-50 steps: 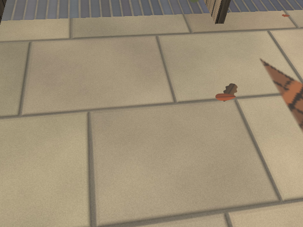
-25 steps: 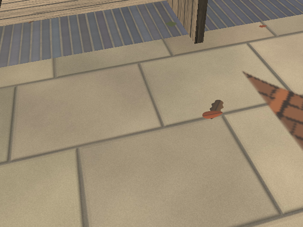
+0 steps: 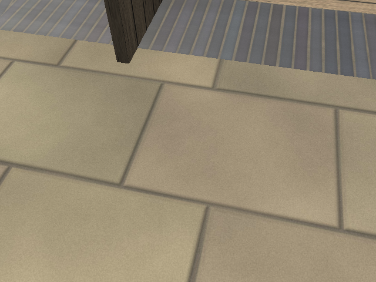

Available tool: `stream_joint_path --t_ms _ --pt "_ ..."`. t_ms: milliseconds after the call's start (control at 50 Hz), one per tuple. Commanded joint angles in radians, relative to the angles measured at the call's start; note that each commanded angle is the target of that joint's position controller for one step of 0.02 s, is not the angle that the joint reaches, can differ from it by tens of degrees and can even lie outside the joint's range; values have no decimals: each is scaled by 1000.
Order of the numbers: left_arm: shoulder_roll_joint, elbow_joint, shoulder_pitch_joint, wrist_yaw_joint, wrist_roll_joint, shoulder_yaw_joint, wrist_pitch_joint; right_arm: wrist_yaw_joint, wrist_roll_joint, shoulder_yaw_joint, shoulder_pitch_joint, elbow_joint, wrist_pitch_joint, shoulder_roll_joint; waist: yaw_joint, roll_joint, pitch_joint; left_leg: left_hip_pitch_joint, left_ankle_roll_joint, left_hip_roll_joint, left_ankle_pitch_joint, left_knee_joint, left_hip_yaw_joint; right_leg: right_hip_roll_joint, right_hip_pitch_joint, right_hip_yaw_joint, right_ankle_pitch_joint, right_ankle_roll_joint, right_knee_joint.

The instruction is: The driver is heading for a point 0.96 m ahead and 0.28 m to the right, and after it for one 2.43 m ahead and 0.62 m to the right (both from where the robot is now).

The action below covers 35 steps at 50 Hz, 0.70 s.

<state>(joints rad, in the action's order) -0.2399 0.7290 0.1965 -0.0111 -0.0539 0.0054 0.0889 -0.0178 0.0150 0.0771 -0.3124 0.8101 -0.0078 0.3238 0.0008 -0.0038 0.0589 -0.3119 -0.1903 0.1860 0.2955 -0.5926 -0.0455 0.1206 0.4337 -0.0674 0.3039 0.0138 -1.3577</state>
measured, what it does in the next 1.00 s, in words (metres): walks ahead, turning right: right foot, then left foot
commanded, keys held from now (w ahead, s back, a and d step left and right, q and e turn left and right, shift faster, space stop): w+q+shift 0.02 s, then w+e+shift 0.98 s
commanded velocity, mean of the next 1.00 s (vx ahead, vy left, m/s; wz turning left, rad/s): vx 0.99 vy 0.00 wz -0.50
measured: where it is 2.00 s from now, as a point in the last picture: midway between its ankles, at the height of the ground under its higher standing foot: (303, 42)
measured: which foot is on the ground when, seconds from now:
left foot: down 0.00-0.34, up 0.36-0.74, down 0.76-1.00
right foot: up 0.00-0.30, down 0.32-0.74, up 0.76-1.00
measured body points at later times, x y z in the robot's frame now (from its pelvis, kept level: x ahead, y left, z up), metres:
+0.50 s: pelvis +0.49 -0.04 +0.01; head +0.50 -0.03 +0.46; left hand +0.47 +0.25 -0.12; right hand +0.65 -0.29 -0.07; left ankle +0.48 +0.11 -0.62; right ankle +0.49 -0.07 -0.72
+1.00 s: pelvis +0.96 -0.08 +0.02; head +0.98 -0.08 +0.47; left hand +1.28 +0.05 -0.06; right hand +0.79 -0.34 -0.09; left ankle +0.95 +0.07 -0.72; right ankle +0.95 -0.19 -0.62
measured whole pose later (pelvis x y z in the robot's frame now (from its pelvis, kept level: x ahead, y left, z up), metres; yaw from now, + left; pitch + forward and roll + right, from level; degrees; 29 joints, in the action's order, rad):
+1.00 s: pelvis +0.96 -0.08 +0.02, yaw -33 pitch +2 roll +2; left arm -0.38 0.68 0.10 -0.06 -0.03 0.07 0.00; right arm 0.01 0.02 0.06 -0.43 0.85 -0.11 0.34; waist -0.05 0.06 0.00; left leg -0.06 0.02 -0.01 0.32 -0.34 -0.17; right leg 0.05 0.74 0.03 0.18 -0.10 -1.22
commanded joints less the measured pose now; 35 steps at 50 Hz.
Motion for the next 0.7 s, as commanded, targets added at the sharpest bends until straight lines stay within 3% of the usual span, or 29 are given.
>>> stream_joint_path --t_ms 20,60,100,140,180,220,260,280,300,320,340,360,380,400,420,440,460,500,560,600,640,680,700 --pt "-120 -72 46 -5 -26 20 -28 14 -14 27 -14 -69 -50 128 42 44 -18 87 -156 -248 17 393 450 35 227 16 20 38 100" --pt "-108 -110 -61 -17 -16 10 -39 9 -12 17 -37 -59 -75 109 19 34 49 15 -130 -223 -56 469 370 46 247 75 -104 46 271" --pt "-87 -130 -149 -27 2 -2 -31 3 -14 9 -88 -34 -93 88 -24 12 87 33 -78 -189 -268 492 270 35 230 116 -294 21 477" --pt "-71 -139 -217 -37 21 -9 -24 -3 -26 4 -143 -12 -110 88 -76 -12 75 103 -17 -195 -483 525 209 -2 174 173 -457 -26 649" --pt "-76 -132 -244 -39 38 -7 -20 2 -24 -1 -170 14 -122 99 -94 -15 49 250 32 -224 -670 559 156 -45 155 207 -539 -75 751" --pt "-107 -122 -226 -38 42 2 -13 16 -8 1 -153 28 -126 132 -63 -56 21 386 64 -266 -925 523 93 -91 107 206 -514 -117 817" --pt "-162 -82 -127 -34 45 23 -15 39 19 12 -129 32 -113 179 9 -112 -64 501 101 -308 -1279 388 47 -186 7 214 -386 -138 806" --pt "-200 -37 18 -28 51 39 -21 49 44 17 -95 27 -99 191 88 -127 -136 525 115 -328 -1434 218 27 -227 -104 215 -319 -150 776" --pt "-229 33 228 -20 57 56 -29 58 63 21 -45 14 -82 198 184 -132 -212 498 122 -334 -1502 -28 5 -246 -262 214 -266 -162 757" --pt "-252 102 455 -9 54 76 -35 62 63 23 42 -1 -69 204 318 -85 -246 354 132 -290 -1391 -423 -39 -208 -455 167 -210 -205 822" --pt "-279 137 527 3 47 86 -48 46 68 -18 98 -36 -88 59 283 109 -218 7 121 -155 -444 -860 -16 -81 -624 -48 -72 -238 715" --pt "-321 121 366 -3 20 97 -53 12 -2 -42 -98 -89 -112 -20 49 449 -309 -467 186 -12 200 -1117 108 146 -869 -780 132 -470 981" --pt "-241 62 243 -14 29 98 -52 18 24 -57 -19 -91 -130 53 85 147 -265 -502 139 -109 46 -1047 196 143 -778 -824 232 -447 1113" --pt "-201 71 224 -16 42 90 -48 12 30 -54 70 -106 -139 91 67 -7 -175 -465 138 -162 -31 -961 202 123 -618 -697 232 -412 1127" --pt "-167 86 220 -16 40 83 -43 12 42 -61 112 -117 -140 86 36 -114 -100 -408 137 -199 -49 -859 178 79 -457 -601 147 -370 1150" --pt "-164 100 225 -7 44 76 -34 10 59 -68 142 -141 -125 69 7 -127 -45 -375 158 -221 -29 -811 173 31 -333 -515 65 -350 1155" --pt "-160 116 222 -1 46 70 -25 5 72 -80 133 -153 -102 45 -31 -98 -1 -350 177 -243 -20 -750 160 -9 -228 -457 22 -345 1174" --pt "-182 115 228 -5 51 74 -3 0 74 -96 177 -191 -72 26 -44 -51 42 -328 208 -276 -6 -594 114 -62 -93 -375 -25 -348 1209" --pt "-194 105 246 -3 57 87 5 -14 42 -116 373 -269 -76 10 22 -1 90 -240 243 -273 -241 -250 49 -118 9 -305 -179 -310 1265" --pt "-207 113 285 -7 69 98 3 -18 27 -123 427 -287 -79 -12 74 29 53 -164 238 -236 -405 -93 27 -130 -53 -291 -355 -261 1240" --pt "-223 118 316 -7 70 107 0 -12 19 -117 449 -298 -82 3 105 56 12 -148 224 -209 -441 -15 30 -110 -188 -305 -511 -236 1189" --pt "-232 116 309 4 66 113 -5 -3 20 -109 438 -301 -88 22 96 65 -21 -85 211 -184 -396 88 46 -101 -289 -316 -620 -203 1101" --pt "-250 112 299 8 63 118 -5 6 20 -95 383 -285 -91 53 69 64 -71 7 201 -160 -338 114 51 -100 -325 -319 -756 -180 1006"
